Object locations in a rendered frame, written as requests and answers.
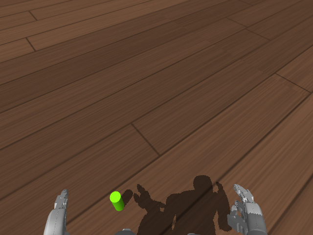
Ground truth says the can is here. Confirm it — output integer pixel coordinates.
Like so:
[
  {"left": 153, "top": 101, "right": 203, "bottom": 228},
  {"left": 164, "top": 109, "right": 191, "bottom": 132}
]
[{"left": 110, "top": 191, "right": 124, "bottom": 211}]

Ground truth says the right robot hand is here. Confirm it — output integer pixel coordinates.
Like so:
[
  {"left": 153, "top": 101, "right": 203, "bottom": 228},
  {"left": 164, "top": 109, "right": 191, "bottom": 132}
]
[{"left": 227, "top": 184, "right": 267, "bottom": 235}]

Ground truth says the left robot hand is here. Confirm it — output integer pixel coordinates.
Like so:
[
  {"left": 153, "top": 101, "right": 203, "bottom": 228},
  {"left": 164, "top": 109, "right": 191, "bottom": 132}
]
[{"left": 44, "top": 189, "right": 69, "bottom": 235}]

